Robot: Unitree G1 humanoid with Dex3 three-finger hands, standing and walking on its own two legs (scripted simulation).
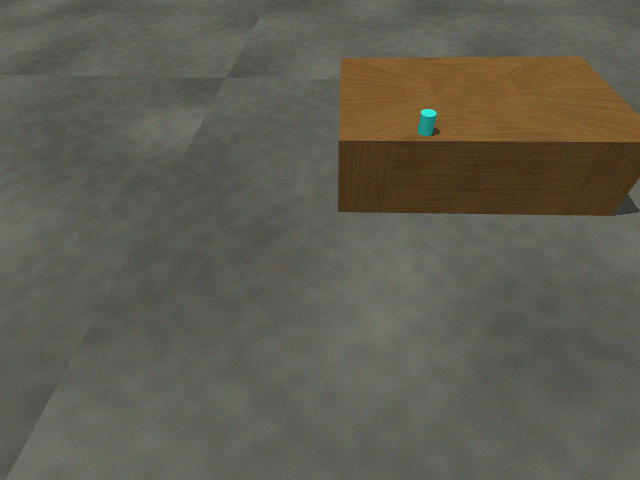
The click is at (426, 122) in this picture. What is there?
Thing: squat round
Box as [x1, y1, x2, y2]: [417, 109, 436, 135]
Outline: 424,109 421,111 417,131 422,135 429,135 432,132 436,113 431,109
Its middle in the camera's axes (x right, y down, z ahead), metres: +0.41 -0.45 +1.52
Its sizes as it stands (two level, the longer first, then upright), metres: 0.060 0.060 0.085
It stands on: a support 0.39 m high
